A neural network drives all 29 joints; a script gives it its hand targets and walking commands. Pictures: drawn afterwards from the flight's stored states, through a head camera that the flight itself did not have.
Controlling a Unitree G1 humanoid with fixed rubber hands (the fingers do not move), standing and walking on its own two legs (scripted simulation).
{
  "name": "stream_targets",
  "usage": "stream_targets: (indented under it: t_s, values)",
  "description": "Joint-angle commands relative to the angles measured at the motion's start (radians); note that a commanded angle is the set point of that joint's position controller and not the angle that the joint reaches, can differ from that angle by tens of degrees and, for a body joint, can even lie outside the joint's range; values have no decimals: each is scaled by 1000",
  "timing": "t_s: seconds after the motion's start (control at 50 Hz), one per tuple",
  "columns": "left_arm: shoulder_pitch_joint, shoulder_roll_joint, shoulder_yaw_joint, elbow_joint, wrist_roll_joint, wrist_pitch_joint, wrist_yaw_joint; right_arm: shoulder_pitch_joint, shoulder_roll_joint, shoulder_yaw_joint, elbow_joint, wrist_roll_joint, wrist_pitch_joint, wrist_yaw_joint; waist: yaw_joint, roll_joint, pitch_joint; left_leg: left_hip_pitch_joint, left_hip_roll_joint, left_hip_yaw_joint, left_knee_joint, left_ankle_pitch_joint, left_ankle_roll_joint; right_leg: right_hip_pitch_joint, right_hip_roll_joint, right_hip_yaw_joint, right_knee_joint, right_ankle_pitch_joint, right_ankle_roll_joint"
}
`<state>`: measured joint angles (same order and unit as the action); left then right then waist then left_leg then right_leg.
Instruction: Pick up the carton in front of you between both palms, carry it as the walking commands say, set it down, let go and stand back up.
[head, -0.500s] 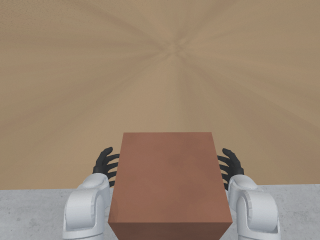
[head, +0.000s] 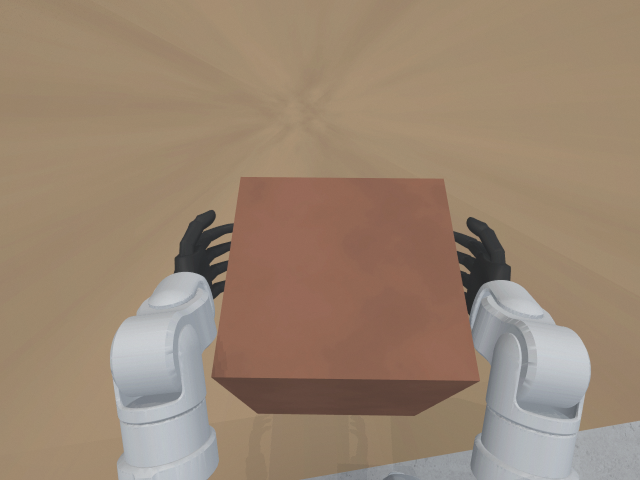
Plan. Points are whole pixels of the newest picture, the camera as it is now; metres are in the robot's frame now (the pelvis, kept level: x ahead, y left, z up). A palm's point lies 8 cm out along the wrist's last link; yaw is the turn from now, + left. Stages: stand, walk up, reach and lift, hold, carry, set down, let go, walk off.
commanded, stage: carry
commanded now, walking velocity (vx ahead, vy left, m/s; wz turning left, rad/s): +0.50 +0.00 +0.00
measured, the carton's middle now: (338, 311) +0.31 -0.01 +0.06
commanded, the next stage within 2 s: none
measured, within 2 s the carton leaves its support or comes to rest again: neither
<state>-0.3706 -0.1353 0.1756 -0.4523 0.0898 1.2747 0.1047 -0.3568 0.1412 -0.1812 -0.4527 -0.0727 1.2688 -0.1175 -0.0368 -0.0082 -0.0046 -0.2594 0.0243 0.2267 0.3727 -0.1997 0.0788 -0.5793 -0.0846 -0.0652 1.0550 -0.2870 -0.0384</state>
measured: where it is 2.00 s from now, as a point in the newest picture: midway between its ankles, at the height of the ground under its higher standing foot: (322, 195)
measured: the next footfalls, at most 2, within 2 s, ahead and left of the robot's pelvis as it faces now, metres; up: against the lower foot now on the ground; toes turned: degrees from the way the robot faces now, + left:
right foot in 0.24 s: +0.35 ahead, -0.11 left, +0.01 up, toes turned -7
left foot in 0.66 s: +0.62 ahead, +0.07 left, +0.04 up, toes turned +7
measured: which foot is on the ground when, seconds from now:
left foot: down 0.00-0.26, up 0.28-0.64, down 0.66-1.00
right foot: up 0.00-0.22, down 0.24-0.68, up 0.70-1.00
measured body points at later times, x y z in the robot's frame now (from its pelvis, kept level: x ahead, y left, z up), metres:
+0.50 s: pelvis +0.32 -0.04 +0.00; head +0.42 -0.05 +0.43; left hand +0.71 +0.14 +0.11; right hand +0.74 -0.16 +0.11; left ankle +0.34 +0.09 -0.64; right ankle +0.30 -0.11 -0.74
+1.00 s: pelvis +0.67 -0.02 +0.03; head +0.73 -0.02 +0.47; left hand +1.07 +0.11 +0.19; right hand +1.06 -0.19 +0.19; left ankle +0.57 +0.07 -0.71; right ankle +0.81 -0.13 -0.67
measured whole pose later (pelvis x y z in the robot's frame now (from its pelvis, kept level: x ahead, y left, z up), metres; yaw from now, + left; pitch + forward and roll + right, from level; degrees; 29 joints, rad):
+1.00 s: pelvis +0.67 -0.02 +0.03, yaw +1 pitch +6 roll -1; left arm -0.82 -0.04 0.30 -0.11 0.10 1.32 0.12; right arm -0.81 0.02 -0.28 -0.07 -0.04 1.29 -0.15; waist -0.07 0.01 0.03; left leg -0.16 0.03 0.11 0.43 -0.48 0.03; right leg -0.68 -0.02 -0.09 0.74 -0.28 -0.04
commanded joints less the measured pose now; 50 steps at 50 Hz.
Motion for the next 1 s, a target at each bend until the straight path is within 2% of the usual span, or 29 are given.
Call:
stream_targets:
  t_s: [0.0,0.06,0.14,0.18,0.2,0.22,0.24,0.26,0.28,0.3,0.32,0.34,0.36,0.44,0.5,0.56,0.6,0.62,0.64,0.66,0.68,0.7,0.72,0.74,0.76,0.82,0.88,0.94,0.98]
  values:
    - [-619,-680,-729,76,-383,19,-191,-673,672,742,43,444,26,247,10,132,-352,327,241,-215,-128,240,99,-96,-6,-27,-125,63,9]
    - [-724,-680,-698,184,-397,38,-190,-764,671,699,159,444,41,246,8,146,-300,310,203,-152,-105,294,93,-84,12,-74,-281,137,7]
    - [-881,-746,-662,315,-439,48,-207,-890,720,641,301,426,48,238,4,168,-257,338,198,-120,-39,384,67,-28,44,-110,-426,187,-26]
    - [-955,-777,-632,373,-458,44,-216,-980,749,621,346,424,44,231,32,162,-290,325,188,-73,103,547,34,124,95,-151,-493,167,-47]
    - [-970,-787,-610,411,-462,39,-218,-1028,764,612,366,427,43,227,68,115,-353,267,146,-16,267,577,2,321,146,-201,-554,168,-47]
    - [-1003,-795,-582,444,-460,33,-220,-1074,773,600,391,429,42,224,100,27,-441,116,113,-19,475,409,-29,560,69,-98,-537,124,-53]
    - [-1032,-789,-566,476,-452,29,-218,-1130,815,603,409,448,48,222,95,-248,-577,-131,15,-61,772,87,-68,814,-219,378,-574,107,-179]
    - [-1057,-818,-564,507,-471,23,-220,-1166,822,584,425,448,44,217,99,-369,-577,-380,-111,-154,970,-324,-84,907,-282,645,-732,76,-262]
    - [-1121,-864,-554,473,-501,17,-223,-1215,868,581,436,453,34,209,100,-261,-530,-482,-39,-230,1079,-303,-47,894,-277,557,-714,146,-255]
    - [-1169,-904,-552,443,-522,9,-225,-1242,897,568,419,462,27,204,104,-133,-512,-526,-9,-240,1093,-279,-23,870,-254,466,-658,299,-233]
    - [-1228,-936,-550,400,-531,1,-223,-1261,923,561,409,463,20,198,99,-71,-508,-540,22,-245,1054,-241,-11,841,-239,388,-627,401,-203]
    - [-1271,-955,-551,366,-537,-3,-218,-1273,937,554,401,459,13,190,96,-52,-524,-523,42,-251,997,-202,-6,817,-215,329,-626,384,-176]
    - [-1289,-967,-552,341,-543,-5,-212,-1270,946,547,394,454,8,182,97,-63,-542,-510,41,-238,966,-181,-9,815,-199,286,-633,364,-164]
    - [-1253,-966,-569,310,-531,-9,-200,-1196,930,544,384,409,-8,158,102,-88,-556,-621,29,-191,866,-193,-27,899,-188,221,-619,457,-194]
    - [-1227,-942,-587,287,-513,-10,-201,-1176,903,564,349,386,-13,154,103,-94,-512,-620,23,-146,672,-153,-37,899,-157,150,-625,556,-192]
    - [-1187,-898,-593,268,-486,1,-202,-1159,867,581,307,378,-7,155,87,-126,-468,-420,-32,-57,373,-43,-33,811,-103,32,-613,692,-150]
    - [-1136,-865,-589,281,-458,14,-204,-1124,846,594,310,381,2,161,50,-162,-498,-157,-121,28,240,-14,-15,744,-89,-52,-469,971,-104]
    - [-1118,-849,-589,284,-450,20,-206,-1106,844,600,318,382,4,167,8,-144,-562,73,-129,36,128,84,1,672,-74,-104,-319,949,-56]
    - [-1118,-833,-591,293,-438,25,-210,-1111,836,599,316,379,5,173,-31,-79,-617,336,-24,-126,144,38,21,475,-62,-76,-161,668,-21]
    - [-1104,-851,-589,289,-444,37,-216,-1100,814,591,334,365,0,176,-38,263,-780,643,296,-693,121,117,215,147,69,-25,143,165,25]
    - [-1096,-828,-604,263,-429,40,-215,-1041,827,591,333,369,10,184,-52,314,-746,714,325,-850,18,260,270,-35,172,59,337,-214,23]
    - [-1116,-845,-586,292,-415,35,-213,-1127,845,608,283,401,13,192,-59,231,-662,716,313,-722,74,416,262,-168,124,112,441,-212,-7]
    - [-1121,-842,-580,286,-409,31,-209,-1147,874,633,264,428,13,199,-66,110,-615,694,293,-633,118,513,222,-235,95,112,431,-194,-22]
    - [-1123,-838,-571,281,-399,27,-202,-1189,898,650,222,457,9,204,-65,73,-570,673,274,-571,128,558,182,-282,74,105,379,-181,-33]
    - [-1114,-832,-565,276,-386,22,-192,-1222,911,664,190,481,8,207,-58,56,-562,654,256,-525,118,525,157,-284,61,103,323,-156,-36]
    - [-1084,-790,-546,265,-347,15,-163,-1257,894,671,143,519,11,211,-50,79,-567,633,241,-471,83,447,151,-289,57,69,201,-147,-23]
    - [-1032,-740,-526,316,-306,26,-145,-1209,857,655,206,520,32,221,-36,106,-512,523,223,-371,38,412,154,-240,50,16,-44,-103,0]
    - [-1024,-740,-522,395,-298,40,-153,-1175,843,633,316,504,47,240,-8,168,-439,325,171,-226,18,440,101,13,94,-73,-341,42,7]
    - [-1034,-771,-532,451,-318,44,-170,-1168,848,615,391,488,49,248,24,180,-428,250,172,-163,109,557,62,211,151,-147,-443,74,-7]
